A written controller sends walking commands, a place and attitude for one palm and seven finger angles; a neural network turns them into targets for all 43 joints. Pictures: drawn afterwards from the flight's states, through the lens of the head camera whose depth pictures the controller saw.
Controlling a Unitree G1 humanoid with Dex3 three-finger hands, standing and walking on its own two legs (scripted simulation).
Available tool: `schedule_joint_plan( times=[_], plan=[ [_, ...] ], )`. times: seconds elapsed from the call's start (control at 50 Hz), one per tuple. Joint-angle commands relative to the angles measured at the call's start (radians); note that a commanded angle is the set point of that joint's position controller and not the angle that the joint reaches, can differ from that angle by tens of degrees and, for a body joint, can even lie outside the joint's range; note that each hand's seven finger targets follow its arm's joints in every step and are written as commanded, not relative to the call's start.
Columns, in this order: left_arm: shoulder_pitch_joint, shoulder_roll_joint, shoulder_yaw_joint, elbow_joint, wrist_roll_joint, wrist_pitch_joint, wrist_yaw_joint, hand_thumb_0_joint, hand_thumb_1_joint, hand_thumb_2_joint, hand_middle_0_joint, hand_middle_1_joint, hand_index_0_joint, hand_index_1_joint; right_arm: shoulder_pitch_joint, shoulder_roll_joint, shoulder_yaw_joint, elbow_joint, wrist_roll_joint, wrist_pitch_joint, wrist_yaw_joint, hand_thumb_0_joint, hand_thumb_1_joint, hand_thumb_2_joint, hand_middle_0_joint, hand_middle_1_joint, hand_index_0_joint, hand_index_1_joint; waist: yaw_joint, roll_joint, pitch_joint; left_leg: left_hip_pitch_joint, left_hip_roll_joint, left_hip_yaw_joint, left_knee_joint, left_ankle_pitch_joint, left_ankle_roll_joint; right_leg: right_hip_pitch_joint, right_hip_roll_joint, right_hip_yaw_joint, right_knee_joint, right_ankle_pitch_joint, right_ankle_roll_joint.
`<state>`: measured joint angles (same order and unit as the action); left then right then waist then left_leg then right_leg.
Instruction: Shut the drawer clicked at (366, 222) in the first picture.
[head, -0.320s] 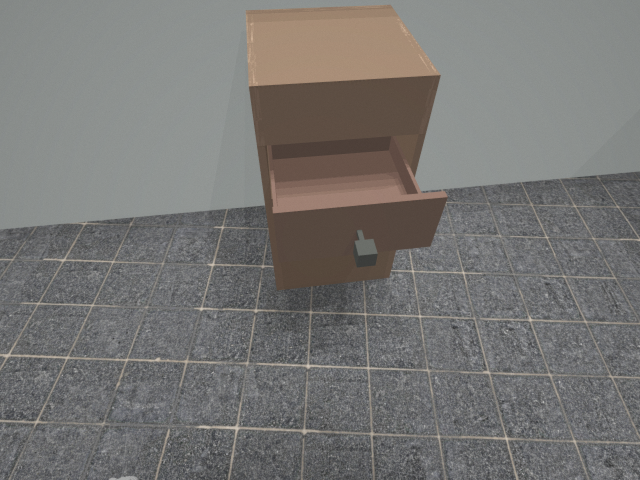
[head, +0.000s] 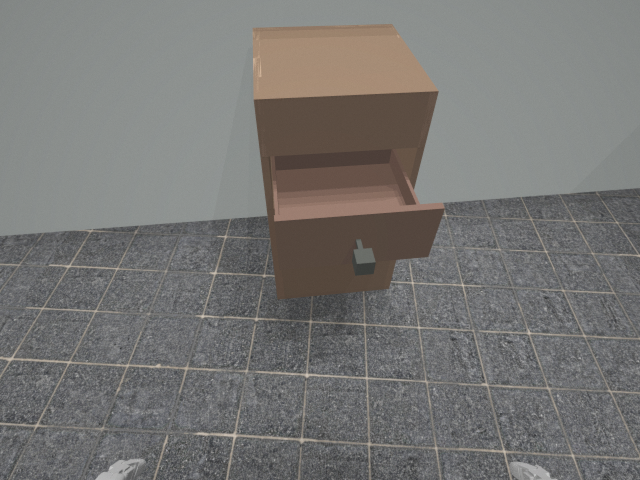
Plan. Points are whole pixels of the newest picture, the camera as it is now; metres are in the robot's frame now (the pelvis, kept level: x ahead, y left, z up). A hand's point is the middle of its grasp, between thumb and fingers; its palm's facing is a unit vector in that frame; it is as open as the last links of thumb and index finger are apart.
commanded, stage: stand and wait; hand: left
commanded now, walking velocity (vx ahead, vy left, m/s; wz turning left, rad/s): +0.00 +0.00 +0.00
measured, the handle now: (361, 254) +0.63 -0.06 -0.21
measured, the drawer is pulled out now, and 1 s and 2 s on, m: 0.23 0.23 0.23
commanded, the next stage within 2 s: look at it before walking up in 0.72 s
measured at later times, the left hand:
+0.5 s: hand out of the picture +0.05 +0.22 -0.16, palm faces -0.02 -0.95 -0.31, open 7.4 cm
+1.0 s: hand out of the picture +0.05 +0.24 -0.16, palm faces -0.02 -0.95 -0.31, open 7.4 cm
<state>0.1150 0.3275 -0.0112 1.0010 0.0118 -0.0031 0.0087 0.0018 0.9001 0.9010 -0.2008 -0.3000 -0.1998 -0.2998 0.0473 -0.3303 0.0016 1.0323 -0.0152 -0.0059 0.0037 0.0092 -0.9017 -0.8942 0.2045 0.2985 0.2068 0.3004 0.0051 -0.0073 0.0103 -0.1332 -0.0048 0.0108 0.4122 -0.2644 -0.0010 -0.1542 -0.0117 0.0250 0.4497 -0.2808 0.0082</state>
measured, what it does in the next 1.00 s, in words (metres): stands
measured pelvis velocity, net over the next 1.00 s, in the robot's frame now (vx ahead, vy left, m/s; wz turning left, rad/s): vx -0.02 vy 0.00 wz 0.00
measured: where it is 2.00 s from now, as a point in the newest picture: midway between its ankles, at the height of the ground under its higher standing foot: outside the picture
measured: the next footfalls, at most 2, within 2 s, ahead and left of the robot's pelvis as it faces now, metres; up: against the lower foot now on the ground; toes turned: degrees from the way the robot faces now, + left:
none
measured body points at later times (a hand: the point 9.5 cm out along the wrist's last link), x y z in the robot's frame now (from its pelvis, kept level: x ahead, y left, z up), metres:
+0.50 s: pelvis -0.02 -0.01 +0.00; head -0.01 -0.01 +0.45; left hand +0.05 +0.27 -0.14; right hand +0.05 -0.30 -0.13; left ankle -0.03 +0.12 -0.74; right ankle -0.02 -0.12 -0.74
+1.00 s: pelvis -0.02 +0.00 +0.01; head -0.01 +0.00 +0.45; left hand +0.05 +0.28 -0.13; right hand +0.05 -0.29 -0.13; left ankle -0.03 +0.12 -0.74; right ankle -0.02 -0.12 -0.74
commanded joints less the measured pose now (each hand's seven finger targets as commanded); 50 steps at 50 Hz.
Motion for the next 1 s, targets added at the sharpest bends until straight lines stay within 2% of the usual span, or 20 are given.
schedule_joint_plan(
  times=[0.0,0.08,0.38,0.58,0.7,0.98],
  plan=[
    [-0.028,0.195,0.043,-0.055,0.001,-0.019,0.012,0.0,0.9,0.9,-0.2,-0.3,-0.2,-0.3,-0.043,-0.182,-0.036,-0.052,0.0,-0.02,-0.015,0.0,-0.9,-0.9,0.2,0.3,0.2,0.3,-0.003,-0.001,-0.062,0.039,0.112,-0.074,-0.056,0.271,0.028,0.0,-0.106,0.074,-0.067,0.306,-0.032],
    [-0.021,0.192,0.043,-0.043,0.0,-0.021,0.012,0.0,0.9,0.9,-0.2,-0.3,-0.2,-0.3,-0.032,-0.18,-0.032,-0.036,0.002,-0.021,-0.016,0.0,-0.9,-0.9,0.2,0.3,0.2,0.3,-0.002,-0.001,-0.083,0.047,0.114,-0.076,-0.061,0.278,0.026,0.023,-0.108,0.075,-0.075,0.319,-0.032],
    [0.003,0.182,0.042,0.014,-0.003,-0.027,0.014,0.0,0.9,0.9,-0.2,-0.3,-0.2,-0.3,0.01,-0.169,-0.03,0.031,0.006,-0.022,-0.019,0.0,-0.9,-0.9,0.2,0.3,0.2,0.3,-0.001,-0.007,-0.056,0.033,0.117,-0.081,-0.085,0.226,0.016,0.024,-0.11,0.082,-0.119,0.276,-0.033],
    [0.002,0.179,0.042,0.025,-0.002,-0.026,0.012,0.0,0.9,0.9,-0.2,-0.3,-0.2,-0.3,0.025,-0.165,-0.032,0.046,0.004,-0.022,-0.019,0.0,-0.9,-0.9,0.2,0.3,0.2,0.3,-0.003,-0.003,-0.022,0.015,0.115,-0.088,-0.102,0.181,0.015,-0.004,-0.106,0.094,-0.144,0.2,-0.033],
    [-0.001,0.181,0.042,0.023,-0.001,-0.026,0.01,0.0,0.9,0.9,-0.2,-0.3,-0.2,-0.3,0.027,-0.171,-0.034,0.045,0.004,-0.025,-0.018,0.0,-0.9,-0.9,0.2,0.3,0.2,0.3,-0.004,0.002,-0.028,0.018,0.117,-0.092,-0.109,0.166,0.016,-0.014,-0.103,0.092,-0.147,0.163,-0.031],
    [0.001,0.188,0.044,0.03,0.0,-0.026,0.008,0.0,0.9,0.9,-0.2,-0.3,-0.2,-0.3,0.024,-0.182,-0.035,0.044,0.006,-0.032,-0.02,0.0,-0.9,-0.9,0.2,0.3,0.2,0.3,-0.001,0.011,-0.04,0.028,0.126,-0.097,-0.117,0.217,0.02,0.002,-0.103,0.08,-0.138,0.212,-0.028]
  ],
)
